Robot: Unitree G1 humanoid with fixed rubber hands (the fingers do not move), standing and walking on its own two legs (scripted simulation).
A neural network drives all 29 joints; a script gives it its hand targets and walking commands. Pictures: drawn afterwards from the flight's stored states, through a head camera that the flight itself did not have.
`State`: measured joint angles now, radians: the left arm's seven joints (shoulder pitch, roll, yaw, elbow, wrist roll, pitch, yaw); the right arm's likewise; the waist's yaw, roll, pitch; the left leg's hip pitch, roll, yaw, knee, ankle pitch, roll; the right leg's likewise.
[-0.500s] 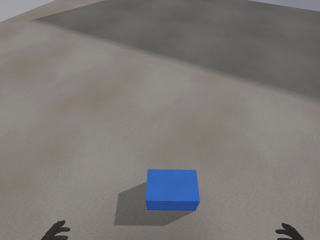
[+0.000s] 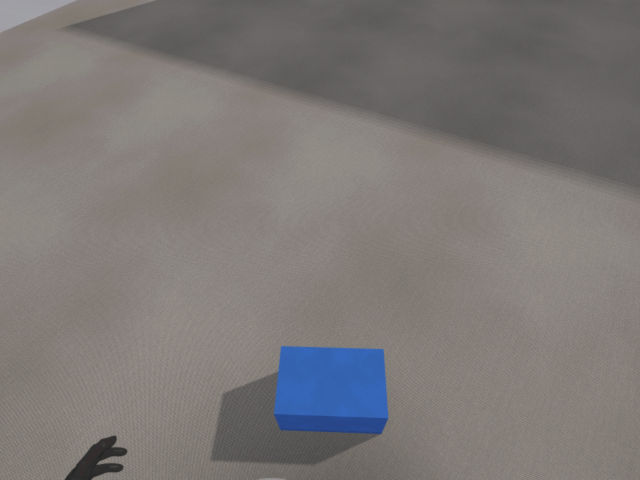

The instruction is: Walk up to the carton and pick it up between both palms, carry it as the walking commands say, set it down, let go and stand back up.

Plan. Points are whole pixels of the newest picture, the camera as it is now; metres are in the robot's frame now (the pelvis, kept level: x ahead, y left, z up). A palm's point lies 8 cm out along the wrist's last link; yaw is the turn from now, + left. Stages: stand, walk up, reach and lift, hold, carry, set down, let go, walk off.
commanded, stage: walk up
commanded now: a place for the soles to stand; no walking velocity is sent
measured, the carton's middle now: (331, 390) +0.43 +0.02 -0.67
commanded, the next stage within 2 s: reach and lift in 0.80 s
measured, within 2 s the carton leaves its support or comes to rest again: neither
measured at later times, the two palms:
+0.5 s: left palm out of the picture +0.11 +0.34 -0.08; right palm (586, 454) +0.17 -0.30 -0.07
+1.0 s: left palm (88, 446) +0.16 +0.32 -0.07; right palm (579, 448) +0.18 -0.29 -0.08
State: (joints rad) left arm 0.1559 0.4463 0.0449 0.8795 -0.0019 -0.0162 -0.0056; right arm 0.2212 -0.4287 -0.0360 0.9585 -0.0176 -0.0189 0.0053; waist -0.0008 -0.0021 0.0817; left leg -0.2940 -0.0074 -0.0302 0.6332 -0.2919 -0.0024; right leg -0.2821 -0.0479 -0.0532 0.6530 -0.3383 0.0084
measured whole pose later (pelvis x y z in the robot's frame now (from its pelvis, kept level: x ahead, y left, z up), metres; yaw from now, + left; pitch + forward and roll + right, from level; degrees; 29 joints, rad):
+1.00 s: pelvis -0.01 +0.00 +0.00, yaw -2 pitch -1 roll +0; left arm 0.04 0.37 0.20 0.59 0.04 0.20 -0.07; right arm 0.02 -0.35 -0.15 0.61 -0.06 0.20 0.07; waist 0.05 0.00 0.20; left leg -0.31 0.01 0.00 0.61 -0.29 -0.01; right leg -0.30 -0.02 0.00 0.61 -0.30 0.02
